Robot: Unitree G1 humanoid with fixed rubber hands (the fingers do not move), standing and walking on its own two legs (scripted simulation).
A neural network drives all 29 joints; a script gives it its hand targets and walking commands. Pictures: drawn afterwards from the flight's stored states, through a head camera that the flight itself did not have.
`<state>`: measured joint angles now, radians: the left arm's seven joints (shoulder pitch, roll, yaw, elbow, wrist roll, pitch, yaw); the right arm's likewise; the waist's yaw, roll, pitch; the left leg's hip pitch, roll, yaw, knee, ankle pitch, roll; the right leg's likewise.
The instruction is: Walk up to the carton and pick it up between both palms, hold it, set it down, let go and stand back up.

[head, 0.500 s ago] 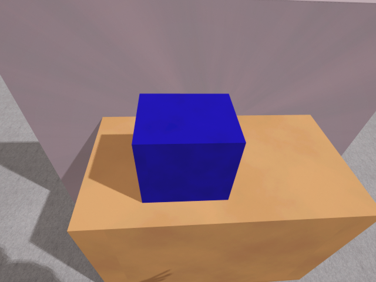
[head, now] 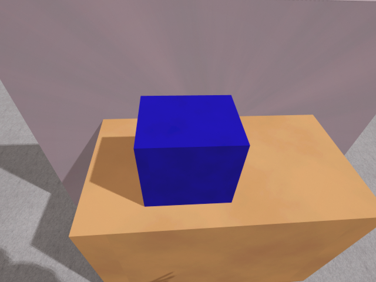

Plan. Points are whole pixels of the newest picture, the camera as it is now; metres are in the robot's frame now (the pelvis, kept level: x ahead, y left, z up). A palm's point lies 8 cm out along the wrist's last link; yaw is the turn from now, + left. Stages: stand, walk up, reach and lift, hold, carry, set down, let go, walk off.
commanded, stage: stand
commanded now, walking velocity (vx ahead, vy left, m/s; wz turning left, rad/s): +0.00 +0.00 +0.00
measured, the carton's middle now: (187, 151) +0.48 -0.01 +0.00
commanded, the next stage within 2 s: none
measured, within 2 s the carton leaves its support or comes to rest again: neither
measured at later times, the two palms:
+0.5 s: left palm out of the picture +0.11 +0.26 -0.10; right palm out of the picture +0.11 -0.26 -0.09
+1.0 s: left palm out of the picture +0.08 +0.26 -0.11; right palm out of the picture +0.10 -0.27 -0.09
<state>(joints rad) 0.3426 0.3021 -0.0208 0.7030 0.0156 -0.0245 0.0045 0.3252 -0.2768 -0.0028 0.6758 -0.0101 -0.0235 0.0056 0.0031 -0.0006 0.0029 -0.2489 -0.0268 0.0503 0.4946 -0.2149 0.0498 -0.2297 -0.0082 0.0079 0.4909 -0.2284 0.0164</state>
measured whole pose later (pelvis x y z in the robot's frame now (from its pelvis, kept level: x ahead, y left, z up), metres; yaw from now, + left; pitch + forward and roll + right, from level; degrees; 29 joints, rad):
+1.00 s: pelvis +0.01 -0.01 +0.00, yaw +0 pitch -2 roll +0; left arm 0.32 0.30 -0.02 0.74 0.01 -0.01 0.01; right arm 0.32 -0.28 -0.01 0.68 -0.01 -0.01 -0.01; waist 0.00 -0.01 0.02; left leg -0.23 -0.03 0.04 0.47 -0.22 0.04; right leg -0.21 -0.01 0.01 0.48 -0.24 0.01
